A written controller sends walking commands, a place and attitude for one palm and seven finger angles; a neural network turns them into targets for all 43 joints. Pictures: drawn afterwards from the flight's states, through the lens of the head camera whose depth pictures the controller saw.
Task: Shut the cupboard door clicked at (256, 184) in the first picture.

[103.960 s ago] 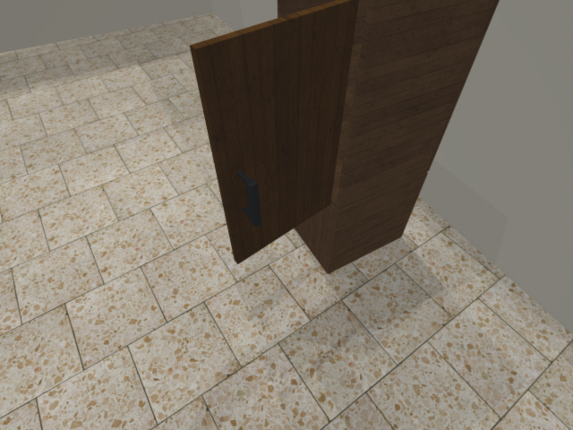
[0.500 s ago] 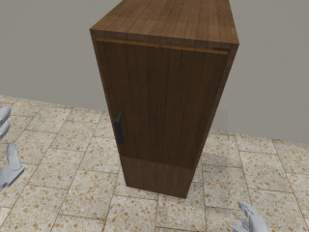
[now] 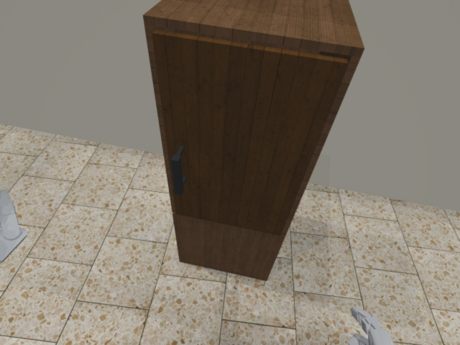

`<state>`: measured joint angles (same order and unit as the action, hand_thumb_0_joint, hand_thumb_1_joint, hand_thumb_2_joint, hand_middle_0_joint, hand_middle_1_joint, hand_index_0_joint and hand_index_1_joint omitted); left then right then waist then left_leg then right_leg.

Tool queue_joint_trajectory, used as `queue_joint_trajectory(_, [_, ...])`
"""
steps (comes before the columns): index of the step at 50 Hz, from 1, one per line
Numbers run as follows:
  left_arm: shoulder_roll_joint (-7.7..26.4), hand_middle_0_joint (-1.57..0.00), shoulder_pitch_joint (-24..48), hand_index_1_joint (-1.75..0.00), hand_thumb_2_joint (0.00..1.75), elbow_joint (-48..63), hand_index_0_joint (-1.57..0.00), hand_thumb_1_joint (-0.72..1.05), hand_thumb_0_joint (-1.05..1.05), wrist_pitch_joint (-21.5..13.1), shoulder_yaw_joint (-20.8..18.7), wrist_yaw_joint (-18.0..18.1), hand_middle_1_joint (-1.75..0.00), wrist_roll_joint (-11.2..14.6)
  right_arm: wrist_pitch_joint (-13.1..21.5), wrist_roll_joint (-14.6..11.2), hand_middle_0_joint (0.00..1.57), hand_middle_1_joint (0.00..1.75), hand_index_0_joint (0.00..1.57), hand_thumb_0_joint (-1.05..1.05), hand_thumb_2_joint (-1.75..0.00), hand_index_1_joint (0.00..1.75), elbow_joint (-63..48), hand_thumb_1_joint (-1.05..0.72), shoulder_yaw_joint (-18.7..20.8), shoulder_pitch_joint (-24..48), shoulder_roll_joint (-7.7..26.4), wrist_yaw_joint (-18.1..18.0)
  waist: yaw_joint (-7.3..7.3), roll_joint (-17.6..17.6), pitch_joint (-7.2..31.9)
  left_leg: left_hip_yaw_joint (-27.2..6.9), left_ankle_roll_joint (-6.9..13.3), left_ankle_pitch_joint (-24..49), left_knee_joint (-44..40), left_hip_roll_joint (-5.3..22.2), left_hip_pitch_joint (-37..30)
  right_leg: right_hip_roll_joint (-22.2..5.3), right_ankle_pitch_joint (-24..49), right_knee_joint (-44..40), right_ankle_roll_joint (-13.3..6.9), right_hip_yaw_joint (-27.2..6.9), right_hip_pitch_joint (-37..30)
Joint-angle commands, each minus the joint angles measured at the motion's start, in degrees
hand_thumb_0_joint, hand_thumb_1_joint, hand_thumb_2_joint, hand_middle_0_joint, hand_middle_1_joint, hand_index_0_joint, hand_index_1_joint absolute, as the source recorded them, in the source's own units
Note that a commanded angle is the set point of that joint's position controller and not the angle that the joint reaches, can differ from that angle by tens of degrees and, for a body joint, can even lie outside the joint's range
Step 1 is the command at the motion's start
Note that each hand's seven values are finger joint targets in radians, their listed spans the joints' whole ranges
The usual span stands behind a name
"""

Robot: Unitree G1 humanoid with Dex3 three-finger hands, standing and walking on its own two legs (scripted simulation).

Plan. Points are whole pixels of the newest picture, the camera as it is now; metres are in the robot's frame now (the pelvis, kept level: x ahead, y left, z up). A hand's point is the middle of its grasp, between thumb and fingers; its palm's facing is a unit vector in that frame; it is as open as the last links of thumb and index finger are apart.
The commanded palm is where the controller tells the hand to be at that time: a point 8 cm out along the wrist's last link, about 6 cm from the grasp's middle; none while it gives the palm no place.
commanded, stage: step back with the hand held close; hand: left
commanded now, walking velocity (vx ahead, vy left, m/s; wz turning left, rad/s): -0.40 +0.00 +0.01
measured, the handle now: (180, 170) +0.55 +0.15 -0.07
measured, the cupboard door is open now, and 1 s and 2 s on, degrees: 0 0 0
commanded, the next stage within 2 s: stop stepping back and stand still in 0.64 s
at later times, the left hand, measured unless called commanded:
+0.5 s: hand (9, 309) +0.12 +0.22 +0.20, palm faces +0.37 -0.80 -0.47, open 7.4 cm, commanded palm +0.07 +0.27 +0.20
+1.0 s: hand out of the picture +0.01 +0.24 +0.19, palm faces +0.44 -0.80 -0.41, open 7.4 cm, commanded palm -0.04 +0.28 +0.20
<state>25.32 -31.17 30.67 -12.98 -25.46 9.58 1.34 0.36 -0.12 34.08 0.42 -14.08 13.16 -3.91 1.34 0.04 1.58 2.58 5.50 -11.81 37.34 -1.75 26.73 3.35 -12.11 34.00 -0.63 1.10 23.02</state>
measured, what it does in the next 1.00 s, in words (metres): walks backwards: right foot, then left foot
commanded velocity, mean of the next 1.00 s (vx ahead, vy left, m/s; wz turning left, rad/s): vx -0.21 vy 0.01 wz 0.01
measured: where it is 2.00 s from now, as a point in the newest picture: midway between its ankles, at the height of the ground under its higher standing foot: outside the picture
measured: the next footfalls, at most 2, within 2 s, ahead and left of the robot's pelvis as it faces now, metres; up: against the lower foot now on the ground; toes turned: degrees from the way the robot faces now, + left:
right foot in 0.24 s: -0.06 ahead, -0.14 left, +0.00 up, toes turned +3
left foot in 0.60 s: -0.10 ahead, +0.10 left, +0.00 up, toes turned +2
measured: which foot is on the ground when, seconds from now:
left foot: down 0.00-0.42, up 0.44-0.58, down 0.60-1.00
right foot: down 0.00-0.02, up 0.04-0.22, down 0.24-0.66, up 0.68-0.82, down 0.84-1.00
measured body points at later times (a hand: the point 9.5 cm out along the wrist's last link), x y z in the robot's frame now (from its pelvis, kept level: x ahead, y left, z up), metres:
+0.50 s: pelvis -0.07 -0.03 +0.01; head -0.08 +0.00 +0.46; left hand +0.09 +0.26 +0.22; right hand +0.10 -0.27 -0.05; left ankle +0.03 +0.06 -0.70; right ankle -0.10 -0.14 -0.72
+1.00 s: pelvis -0.17 -0.02 +0.01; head -0.20 +0.01 +0.46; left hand -0.02 +0.28 +0.21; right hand -0.04 -0.26 -0.08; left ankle -0.10 +0.08 -0.72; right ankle -0.23 -0.14 -0.72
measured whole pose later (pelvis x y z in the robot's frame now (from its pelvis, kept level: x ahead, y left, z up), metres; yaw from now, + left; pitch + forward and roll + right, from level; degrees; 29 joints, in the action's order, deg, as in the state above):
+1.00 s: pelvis -0.17 -0.02 +0.01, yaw +1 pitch +1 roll -3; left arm 25.4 -34.5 31.8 -10.8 -23.8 9.4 3.4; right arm 3.6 0.1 37.6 -0.9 -17.1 11.0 -3.5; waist 1.3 0.1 5.6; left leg -2.0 0.2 -12.7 35.9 1.1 24.5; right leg 4.1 -20.7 29.5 -0.9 -0.4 9.7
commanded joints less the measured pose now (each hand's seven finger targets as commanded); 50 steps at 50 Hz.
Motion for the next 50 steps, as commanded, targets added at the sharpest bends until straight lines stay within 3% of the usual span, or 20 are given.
queue_joint_trajectory(1, [10.18,-0.20,4.12,-0.30,0.90,11.14,-0.20,0.90,0.00,-3.66,-8.27,1.17,-0.30,-0.06,4.04,0.70,0.20,0.30,0.20,0.00,-0.90,0.30,-8.83,-0.90,3.03,6.86,8.88,-1.32,-0.94,-10.27,3.04,-22.50,2.66,-29.00,-26.45,16.66,21.79,0.46,-0.79,9.20,0.72,-4.56,-23.41])
queue_joint_trajectory(5, [9.41,-0.20,3.63,-0.30,0.90,11.09,-0.20,0.90,0.00,-3.82,-7.45,0.08,-0.30,0.54,5.17,0.94,0.20,0.30,0.20,0.00,-0.90,0.30,-8.13,-0.90,3.44,6.89,8.08,-0.88,-1.14,-7.06,4.20,-21.91,2.51,-18.84,-24.10,17.19,12.67,1.09,-4.38,8.31,0.55,-5.24,-18.58])
queue_joint_trajectory(8, [8.23,-0.20,3.34,-0.30,0.90,11.77,-0.20,0.90,0.00,-4.47,-5.50,-0.42,-0.30,1.42,6.13,1.27,0.20,0.30,0.20,0.00,-0.90,0.30,-6.50,-0.90,2.90,6.79,7.66,-0.37,-0.99,-7.61,6.04,-19.33,0.96,-3.11,-21.13,15.52,2.06,0.58,-3.51,1.51,0.35,-4.80,-13.37])
queue_joint_trajectory(14, [10.41,-0.20,2.38,-0.30,0.90,15.39,-0.20,0.90,0.00,-5.08,-6.29,-0.67,-0.30,2.72,7.06,1.02,0.20,0.30,0.20,0.00,-0.90,0.30,-5.05,-0.90,2.79,7.52,6.96,0.51,-1.69,-10.34,17.54,-13.94,-0.69,20.67,-15.49,14.18,-16.72,-0.11,-0.99,-5.32,1.23,-3.90,-9.84])
queue_joint_trajectory(18, [13.25,-0.20,-3.16,-0.30,0.90,14.36,-0.20,0.90,0.00,-3.74,-9.74,-0.69,-0.30,4.08,5.22,-0.14,0.20,0.30,0.20,0.00,-0.90,0.30,-7.61,-0.90,2.47,9.26,5.70,0.44,-1.13,-2.72,16.61,-7.97,-2.75,5.06,-11.37,9.45,-10.50,-5.01,5.39,-8.73,1.22,-7.15,-10.29])
queue_joint_trajectory(21, [14.31,-0.20,-1.70,-0.30,0.90,12.42,-0.20,0.90,0.00,-3.35,-9.40,0.18,-0.30,3.56,4.01,-0.19,0.20,0.30,0.20,0.00,-0.90,0.30,-7.60,-0.90,2.43,8.65,5.37,0.14,0.04,3.83,6.37,-3.62,-6.98,-7.75,5.67,1.90,-10.91,-17.65,-10.57,-22.09,-5.59,-19.64,7.58])
queue_joint_trajectory(22, [15.79,-0.20,0.55,-0.30,0.90,12.28,-0.20,0.90,0.00,-3.16,-10.85,0.89,-0.30,3.12,3.76,0.82,0.20,0.30,0.20,0.00,-0.90,0.30,-6.66,-0.90,2.90,8.44,6.08,-0.04,-0.04,4.39,4.56,-4.62,-7.21,-7.88,12.01,1.42,-10.39,-20.93,-4.63,-22.79,-8.32,-22.50,10.68])
queue_joint_trajectory(23, [14.32,-0.20,0.38,-0.30,0.90,9.52,-0.20,0.90,0.00,-2.36,-9.21,1.29,-0.30,2.51,3.02,1.03,0.20,0.30,0.20,0.00,-0.90,0.30,-6.00,-0.90,2.59,8.02,4.84,-0.30,0.29,4.55,3.03,-6.22,-6.89,-9.17,14.69,2.04,-6.05,-21.74,3.88,-20.50,-9.42,-20.14,7.59])
queue_joint_trajectory(27, [11.38,-0.20,9.18,-0.30,0.90,6.43,-0.20,0.90,0.00,-1.05,-2.98,1.24,-0.30,1.08,2.07,0.39,0.20,0.30,0.20,0.00,-0.90,0.30,-5.74,-0.90,1.54,8.59,5.35,-1.59,0.83,1.29,-3.85,-6.21,-6.37,-2.60,-1.99,3.41,-3.01,-14.40,17.93,-12.61,-4.39,-11.92,0.45])
queue_joint_trajectory(29, [11.39,-0.20,8.17,-0.30,0.90,6.71,-0.20,0.90,0.00,-1.41,-2.73,1.03,-0.30,1.21,2.86,-0.51,0.20,0.30,0.20,0.00,-0.90,0.30,-5.77,-0.90,2.47,7.41,7.40,-2.08,-0.50,-3.54,0.69,-8.98,-4.07,17.53,-12.19,7.29,-7.56,-6.31,15.21,-8.23,0.39,-6.73,-3.89])
queue_joint_trajectory(31, [12.17,-0.20,4.04,-0.30,0.90,5.99,-0.20,0.90,0.00,-2.16,-4.36,0.37,-0.30,2.15,3.83,-1.46,0.20,0.30,0.20,0.00,-0.90,0.30,-6.81,-0.90,3.50,6.21,8.60,-1.79,-1.28,-2.14,6.88,-12.31,-1.61,21.62,-13.83,11.87,-10.23,-1.98,12.01,-5.34,3.20,-4.38,-8.68])
queue_joint_trajectory(34, [11.61,-0.20,3.97,-0.30,0.90,14.16,-0.20,0.90,0.00,-2.74,-5.53,-0.75,-0.30,2.36,4.97,0.48,0.20,0.30,0.20,0.00,-0.90,0.30,-7.71,-0.90,3.20,8.06,7.90,-0.94,-1.89,-12.85,10.75,-17.30,1.74,9.79,-21.64,17.42,-1.20,0.67,-7.45,6.91,1.97,-3.60,-14.49])
queue_joint_trajectory(37, [12.39,-0.20,1.91,-0.30,0.90,16.76,-0.20,0.90,0.00,-2.98,-7.99,-0.69,-0.30,2.15,7.25,0.58,0.20,0.30,0.20,0.00,-0.90,0.30,-7.50,-0.90,3.75,7.38,8.11,-0.39,-1.78,-10.66,10.33,-16.88,2.47,-2.21,-21.02,17.71,4.14,0.88,-7.51,6.99,1.83,-4.10,-17.06])
queue_joint_trajectory(40, [10.98,-0.20,-2.56,-0.30,0.90,15.36,-0.20,0.90,0.00,-2.33,-8.31,-0.46,-0.30,2.53,7.68,0.34,0.20,0.30,0.20,0.00,-0.90,0.30,-7.54,-0.90,2.55,6.00,6.82,0.01,-0.76,-10.84,7.24,-12.23,-2.14,-20.81,-20.71,11.11,4.79,0.14,-11.41,-5.96,-0.05,-2.19,-17.62])
queue_joint_trajectory(42, [14.74,-0.20,-2.57,-0.30,0.90,14.81,-0.20,0.90,0.00,-2.37,-12.23,0.33,-0.30,2.53,7.33,1.18,0.20,0.30,0.20,0.00,-0.90,0.30,-6.95,-0.90,2.41,5.42,6.13,0.10,-0.35,-6.07,6.90,-6.57,-5.55,-14.71,-11.07,5.36,-3.30,-6.51,-15.04,-15.84,-3.80,-8.72,-9.35])
queue_joint_trajectory(43, [12.22,-0.20,-1.36,-0.30,0.90,13.58,-0.20,0.90,0.00,-2.97,-10.01,0.61,-0.30,3.24,7.07,1.18,0.20,0.30,0.20,0.00,-0.90,0.30,-6.22,-0.90,1.94,3.77,4.63,0.07,0.43,-2.72,8.13,-3.45,-6.48,-3.65,-3.45,3.82,-11.36,-11.77,-6.77,-18.87,-5.57,-12.08,-4.86])
queue_joint_trajectory(44, [11.04,-0.20,-0.28,-0.30,0.90,12.59,-0.20,0.90,0.00,-1.94,-7.52,0.90,-0.30,3.30,6.86,0.30,0.20,0.30,0.20,0.00,-0.90,0.30,-5.36,-0.90,2.12,3.24,4.69,0.22,0.33,4.09,9.83,-3.70,-6.62,-2.56,2.37,2.39,-11.53,-13.60,-4.20,-18.09,-5.25,-15.14,-5.31])
queue_joint_trajectory(45, [11.31,-0.20,-0.15,-0.30,0.90,11.66,-0.20,0.90,0.00,-0.80,-7.73,1.42,-0.30,3.16,6.72,-0.04,0.20,0.30,0.20,0.00,-0.90,0.30,-5.55,-0.90,2.10,3.78,4.98,0.00,0.04,4.98,8.54,-4.25,-6.50,-2.86,5.05,2.50,-10.57,-14.89,-5.52,-17.71,-6.43,-15.64,-4.45])
queue_joint_trajectory(47, [10.69,-0.20,0.84,-0.30,0.90,7.95,-0.20,0.90,0.00,0.91,-7.18,1.94,-0.30,2.90,6.17,0.12,0.20,0.30,0.20,0.00,-0.90,0.30,-5.24,-0.90,1.71,4.44,5.53,-0.37,0.60,3.37,3.57,-4.93,-5.94,-3.60,3.38,3.22,-9.83,-14.14,-12.03,-18.34,-5.66,-14.30,-0.99])
queue_joint_trajectory(50, [8.92,-0.20,6.71,-0.30,0.90,4.13,-0.20,0.90,0.00,0.79,-3.81,1.46,-0.30,1.57,6.59,-0.44,0.20,0.30,0.20,0.00,-0.90,0.30,-5.03,-0.90,1.32,4.81,6.30,-0.88,0.75,2.21,-4.70,-5.91,-4.37,-2.15,-5.46,4.23,-9.52,-10.46,-7.86,-17.62,-3.18,-10.93,-1.40])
